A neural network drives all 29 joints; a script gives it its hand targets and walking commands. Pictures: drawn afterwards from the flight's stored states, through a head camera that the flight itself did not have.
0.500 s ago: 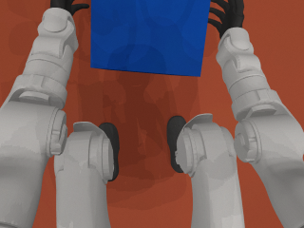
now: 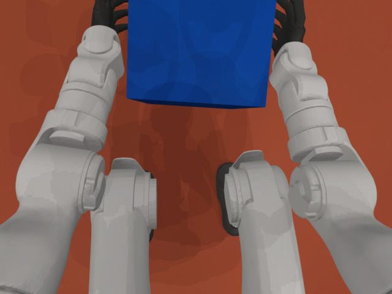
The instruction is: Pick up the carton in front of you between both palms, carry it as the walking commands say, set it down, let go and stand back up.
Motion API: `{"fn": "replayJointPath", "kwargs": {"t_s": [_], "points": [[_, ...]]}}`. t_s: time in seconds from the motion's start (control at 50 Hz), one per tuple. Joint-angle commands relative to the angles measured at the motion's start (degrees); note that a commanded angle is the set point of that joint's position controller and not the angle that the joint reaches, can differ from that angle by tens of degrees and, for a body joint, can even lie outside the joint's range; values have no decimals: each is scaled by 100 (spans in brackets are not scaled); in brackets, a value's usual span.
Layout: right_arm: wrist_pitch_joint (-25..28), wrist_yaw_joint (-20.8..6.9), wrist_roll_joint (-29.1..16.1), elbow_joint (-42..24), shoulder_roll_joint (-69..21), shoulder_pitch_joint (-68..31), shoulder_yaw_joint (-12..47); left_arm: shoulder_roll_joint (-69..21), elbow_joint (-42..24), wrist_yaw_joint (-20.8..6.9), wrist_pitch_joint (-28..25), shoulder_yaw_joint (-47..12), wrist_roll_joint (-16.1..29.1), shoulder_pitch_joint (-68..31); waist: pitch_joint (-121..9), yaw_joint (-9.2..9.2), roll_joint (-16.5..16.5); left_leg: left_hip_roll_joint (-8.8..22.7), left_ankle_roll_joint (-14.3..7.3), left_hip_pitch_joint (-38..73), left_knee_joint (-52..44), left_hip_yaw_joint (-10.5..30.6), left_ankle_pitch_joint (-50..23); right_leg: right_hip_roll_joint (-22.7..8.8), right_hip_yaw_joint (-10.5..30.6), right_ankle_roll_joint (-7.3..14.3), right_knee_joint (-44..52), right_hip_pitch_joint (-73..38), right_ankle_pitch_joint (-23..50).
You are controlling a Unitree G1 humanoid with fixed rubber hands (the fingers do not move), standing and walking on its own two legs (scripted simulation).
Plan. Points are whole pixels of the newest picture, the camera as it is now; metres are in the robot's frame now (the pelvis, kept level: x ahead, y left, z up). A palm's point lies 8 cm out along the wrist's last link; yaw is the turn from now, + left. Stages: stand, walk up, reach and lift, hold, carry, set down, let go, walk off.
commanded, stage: reach and lift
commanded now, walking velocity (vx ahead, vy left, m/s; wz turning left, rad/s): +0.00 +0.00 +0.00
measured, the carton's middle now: (195, 53) +0.51 -0.02 -0.21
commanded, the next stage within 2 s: none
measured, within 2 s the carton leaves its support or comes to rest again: neither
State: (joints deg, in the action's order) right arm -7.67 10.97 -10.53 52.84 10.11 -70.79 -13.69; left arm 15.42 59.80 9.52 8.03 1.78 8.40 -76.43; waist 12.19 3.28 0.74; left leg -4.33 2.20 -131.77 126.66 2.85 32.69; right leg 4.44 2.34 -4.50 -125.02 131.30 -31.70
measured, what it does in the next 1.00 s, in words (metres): rises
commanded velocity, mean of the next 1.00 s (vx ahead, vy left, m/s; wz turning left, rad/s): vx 0.00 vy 0.00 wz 0.00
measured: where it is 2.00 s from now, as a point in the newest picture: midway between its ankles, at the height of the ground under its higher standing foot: (187, 215)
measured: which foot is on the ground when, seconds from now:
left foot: down 0.00-1.00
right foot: down 0.00-1.00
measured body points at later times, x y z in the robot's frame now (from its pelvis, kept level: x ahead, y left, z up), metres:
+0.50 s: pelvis +0.00 +0.00 +0.12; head +0.25 +0.00 +0.49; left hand +0.50 +0.14 +0.05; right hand +0.48 -0.16 +0.05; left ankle +0.11 +0.12 -0.33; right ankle +0.12 -0.13 -0.33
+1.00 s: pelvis +0.05 +0.00 +0.26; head +0.20 +0.00 +0.68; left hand +0.46 +0.15 +0.21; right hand +0.45 -0.16 +0.21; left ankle +0.11 +0.12 -0.33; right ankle +0.12 -0.13 -0.33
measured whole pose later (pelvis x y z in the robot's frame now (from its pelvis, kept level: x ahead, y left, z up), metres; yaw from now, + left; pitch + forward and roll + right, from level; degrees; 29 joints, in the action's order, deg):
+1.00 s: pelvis +0.05 +0.00 +0.26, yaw +1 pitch +31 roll -1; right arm -17.6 3.4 8.7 35.5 -5.1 -35.3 -22.4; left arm -3.3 39.2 4.3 17.3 19.3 -9.0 -37.3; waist -13.3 1.6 -0.6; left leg -6.2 1.9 -80.2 77.9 6.5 28.5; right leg 5.7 6.2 -2.7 -77.1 80.2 -27.8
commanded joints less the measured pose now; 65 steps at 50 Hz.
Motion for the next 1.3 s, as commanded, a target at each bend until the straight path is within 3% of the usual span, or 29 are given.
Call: {"fn": "replayJointPath", "kwargs": {"t_s": [0.0, 0.08, 0.16, 0.22, 0.38, 0.6, 0.72, 0.96, 1.28], "points": [[-165, -1690, -258, -2269, -6054, -3916, 2529, -6574, -2585, -1469, 21, -1874, 309, -3487, -9720, 128, -622, -512, -118, 5164, -1098, -689, -2929, 481, -967, 155, 946, -4338, 2856], [-552, -1795, 109, -2495, -6271, -3546, 2536, -7024, -2622, -1541, 435, -1766, -30, -2897, -9184, 122, -585, -602, -91, 4743, -1648, -746, -2037, 533, -986, 192, 1437, -4186, 1975], [-886, -1947, 692, -1590, -6480, -3042, 1943, -7191, -1667, -1714, 736, -1046, -602, -2375, -7414, 80, -535, -577, -130, 3832, -2262, -735, -736, 497, -886, 269, 2031, -3542, 841], [-975, -2007, 1096, -1213, -6552, -2915, 1513, -7222, -1218, -1818, 806, -519, -965, -2247, -6935, 72, -457, -584, -144, 3631, -2613, -724, -453, 506, -832, 309, 2399, -3522, 616], [-996, -2091, 1408, -1039, -6863, -2677, 1332, -7323, -1141, -1920, 807, -128, -1287, -2099, -7433, -16, -261, -637, -166, 4266, -3301, -689, -680, 548, -751, 277, 3150, -4240, 736], [-1158, -2133, 1046, -1717, -7402, -1822, 2302, -7928, -2047, -1978, 969, -1142, -862, -1360, -8163, -49, -265, -640, -66, 5721, -4115, -614, -1356, 594, -685, 205, 3946, -5709, 1418], [-1140, -2124, 952, -1767, -7532, -1141, 2596, -8069, -2250, -1938, 957, -1472, -776, -763, -7718, -71, -301, -628, -18, 6352, -4655, -500, -1486, 592, -564, 199, 4472, -6306, 1557], [-963, -2128, 1245, -1561, -7544, 241, 2488, -8184, -2126, -1892, 784, -1398, -1007, 639, -6467, -131, -230, -525, -58, 7684, -6053, -151, -1710, 509, -223, 276, 5844, -7578, 1736], [-882, -2123, 1390, -1841, -7567, 2004, 2867, -8140, -2550, -1929, 728, -1737, -1140, 2361, -5209, -198, -142, -311, -130, 9884, -8064, 198, -2714, 292, 180, 359, 7860, -10027, 2730]]}}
